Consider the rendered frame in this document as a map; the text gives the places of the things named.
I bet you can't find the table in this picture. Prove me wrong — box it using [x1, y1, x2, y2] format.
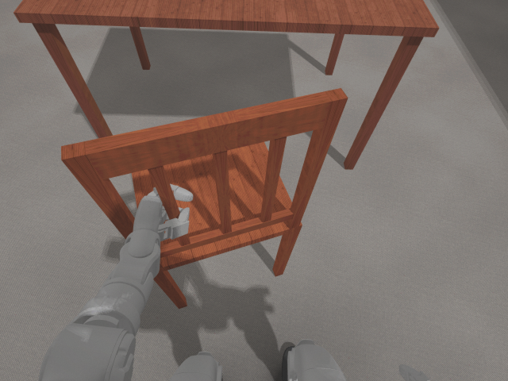
[13, 0, 439, 170]

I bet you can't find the right robot hand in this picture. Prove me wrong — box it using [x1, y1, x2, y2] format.
[399, 364, 430, 381]

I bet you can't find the chair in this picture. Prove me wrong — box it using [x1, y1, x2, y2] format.
[61, 88, 348, 309]

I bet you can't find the right robot shin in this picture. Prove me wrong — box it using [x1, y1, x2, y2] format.
[294, 339, 314, 348]

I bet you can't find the left robot hand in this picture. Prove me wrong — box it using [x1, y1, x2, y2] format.
[133, 184, 193, 241]

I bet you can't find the left robot forearm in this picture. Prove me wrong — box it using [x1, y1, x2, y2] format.
[38, 229, 160, 381]

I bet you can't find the robot left upper arm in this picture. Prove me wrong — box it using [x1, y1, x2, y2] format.
[42, 323, 136, 381]

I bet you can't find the left robot thigh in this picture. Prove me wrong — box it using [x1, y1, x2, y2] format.
[169, 355, 222, 381]

